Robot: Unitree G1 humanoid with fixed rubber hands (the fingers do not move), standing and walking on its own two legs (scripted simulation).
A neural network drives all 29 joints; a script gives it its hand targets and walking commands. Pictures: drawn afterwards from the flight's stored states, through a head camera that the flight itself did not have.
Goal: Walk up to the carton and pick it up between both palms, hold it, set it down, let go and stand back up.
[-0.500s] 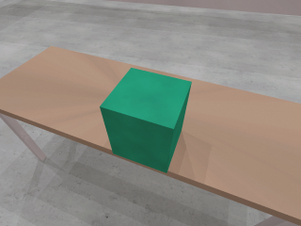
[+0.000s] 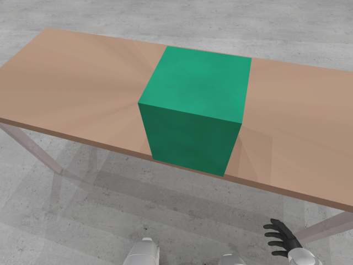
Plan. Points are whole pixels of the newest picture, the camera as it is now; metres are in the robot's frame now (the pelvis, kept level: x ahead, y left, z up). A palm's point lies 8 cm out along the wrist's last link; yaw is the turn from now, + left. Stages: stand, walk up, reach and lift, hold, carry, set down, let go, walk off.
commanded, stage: walk up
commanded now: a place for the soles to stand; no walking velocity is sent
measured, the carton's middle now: (196, 114) +0.47 -0.02 +0.02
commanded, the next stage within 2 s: none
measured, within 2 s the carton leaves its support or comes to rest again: neither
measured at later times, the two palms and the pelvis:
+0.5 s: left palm (59, 254) +0.14 +0.30 -0.10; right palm out of the picture +0.00 -0.15 -0.12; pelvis +0.00 +0.10 +0.01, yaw -15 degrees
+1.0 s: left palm (57, 236) +0.18 +0.32 -0.10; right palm out of the picture +0.00 -0.15 -0.12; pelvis +0.03 +0.12 +0.01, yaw -22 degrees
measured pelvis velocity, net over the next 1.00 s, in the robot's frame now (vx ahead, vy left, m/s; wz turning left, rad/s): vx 0.03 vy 0.12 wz -0.39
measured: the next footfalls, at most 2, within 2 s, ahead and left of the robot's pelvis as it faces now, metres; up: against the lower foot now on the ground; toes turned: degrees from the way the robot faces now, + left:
left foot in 0.02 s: +0.14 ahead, +0.19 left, +0.00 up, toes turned -19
right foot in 0.26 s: +0.05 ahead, -0.01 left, +0.00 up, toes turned -21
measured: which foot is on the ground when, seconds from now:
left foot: up 0.00-0.00, down 0.02-1.00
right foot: down 0.00-0.02, up 0.04-0.24, down 0.26-1.00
